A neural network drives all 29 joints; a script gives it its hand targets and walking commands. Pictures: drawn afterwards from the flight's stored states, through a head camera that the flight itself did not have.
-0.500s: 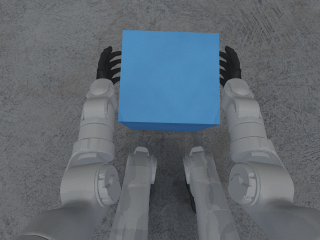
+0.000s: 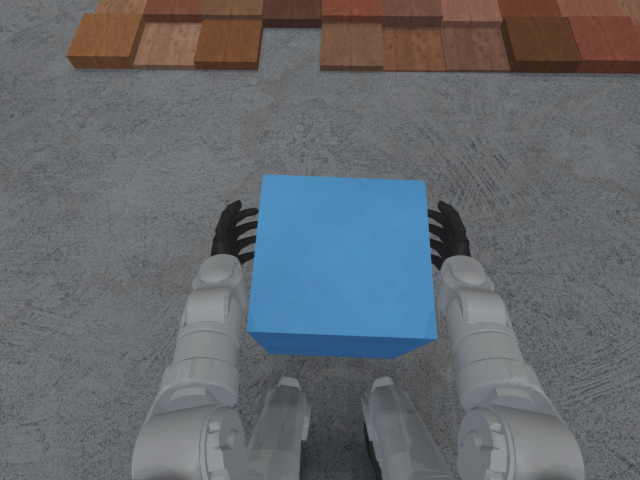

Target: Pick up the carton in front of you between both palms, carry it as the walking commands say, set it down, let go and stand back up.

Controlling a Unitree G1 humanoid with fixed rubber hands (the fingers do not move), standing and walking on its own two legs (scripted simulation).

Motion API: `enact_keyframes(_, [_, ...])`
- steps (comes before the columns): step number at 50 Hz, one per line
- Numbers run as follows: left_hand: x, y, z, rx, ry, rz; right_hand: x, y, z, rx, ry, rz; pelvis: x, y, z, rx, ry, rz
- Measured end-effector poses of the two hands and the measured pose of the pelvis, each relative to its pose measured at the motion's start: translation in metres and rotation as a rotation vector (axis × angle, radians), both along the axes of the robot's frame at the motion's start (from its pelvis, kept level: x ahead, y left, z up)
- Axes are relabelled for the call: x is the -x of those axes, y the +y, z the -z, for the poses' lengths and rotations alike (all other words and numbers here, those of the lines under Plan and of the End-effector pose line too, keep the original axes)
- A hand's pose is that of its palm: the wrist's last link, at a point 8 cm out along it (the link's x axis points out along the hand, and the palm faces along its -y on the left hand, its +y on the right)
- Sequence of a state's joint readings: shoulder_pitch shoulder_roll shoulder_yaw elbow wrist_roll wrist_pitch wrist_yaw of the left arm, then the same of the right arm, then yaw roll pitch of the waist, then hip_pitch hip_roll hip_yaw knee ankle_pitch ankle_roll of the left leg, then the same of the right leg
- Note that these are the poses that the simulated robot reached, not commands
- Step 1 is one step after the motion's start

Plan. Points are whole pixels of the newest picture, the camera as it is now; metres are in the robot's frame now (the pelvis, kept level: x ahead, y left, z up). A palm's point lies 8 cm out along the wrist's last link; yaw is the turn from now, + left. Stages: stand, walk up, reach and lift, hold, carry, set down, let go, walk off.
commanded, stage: reach and lift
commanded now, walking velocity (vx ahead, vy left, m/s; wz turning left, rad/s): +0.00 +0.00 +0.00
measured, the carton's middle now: (336, 279) +0.37 +0.00 -0.11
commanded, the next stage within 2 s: hold in 1.62 s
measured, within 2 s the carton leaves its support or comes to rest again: neither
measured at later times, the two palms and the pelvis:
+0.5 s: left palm (186, 227) +0.35 +0.15 +0.12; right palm (513, 230) +0.34 -0.15 +0.12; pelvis +0.04 +0.00 +0.12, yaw +0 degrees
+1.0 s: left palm (168, 216) +0.34 +0.15 +0.16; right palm (535, 223) +0.33 -0.15 +0.15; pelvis +0.03 +0.00 +0.13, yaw +0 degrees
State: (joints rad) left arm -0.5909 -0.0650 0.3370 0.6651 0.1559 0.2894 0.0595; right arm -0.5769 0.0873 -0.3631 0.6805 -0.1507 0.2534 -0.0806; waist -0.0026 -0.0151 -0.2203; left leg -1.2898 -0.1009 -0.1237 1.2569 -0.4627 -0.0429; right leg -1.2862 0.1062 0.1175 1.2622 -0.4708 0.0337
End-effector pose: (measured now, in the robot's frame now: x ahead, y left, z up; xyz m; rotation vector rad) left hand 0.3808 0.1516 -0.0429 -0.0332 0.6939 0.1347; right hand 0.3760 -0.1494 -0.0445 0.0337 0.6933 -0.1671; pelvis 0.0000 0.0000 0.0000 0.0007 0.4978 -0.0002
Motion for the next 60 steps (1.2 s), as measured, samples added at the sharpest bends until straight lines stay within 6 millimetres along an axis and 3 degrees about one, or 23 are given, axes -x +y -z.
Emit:
enact_keyframes(17, [0.025, -0.001, -0.109, -0.01, -0.005, 0.007, 0.026, -0.001, -0.106, -0.003, -0.004, -0.001, -0.038, -0.001, -0.092, 0.0, -0.232, 0.0])
enact_keyframes(25, [0.033, -0.002, -0.163, -0.014, -0.034, 0.014, 0.034, -0.002, -0.162, 0.003, -0.032, -0.004, -0.045, -0.001, -0.119, 0.0, -0.385, -0.005])
enact_keyframes(30, [0.041, -0.003, -0.186, -0.022, -0.032, 0.015, 0.039, -0.004, -0.185, 0.016, -0.03, -0.02, -0.044, -0.001, -0.127, 0.002, -0.478, -0.005])
enact_keyframes(45, [0.045, -0.001, -0.195, -0.035, -0.005, 0.027, 0.047, -0.002, -0.19, 0.021, 0.0, -0.029, -0.026, 0.001, -0.127, 0.002, -0.56, 0.002])
enact_keyframes(60, [0.044, -0.003, -0.203, -0.043, -0.009, 0.032, 0.043, -0.004, -0.199, 0.029, -0.003, -0.037, -0.038, 0.001, -0.132, 0.002, -0.568, 0.003])
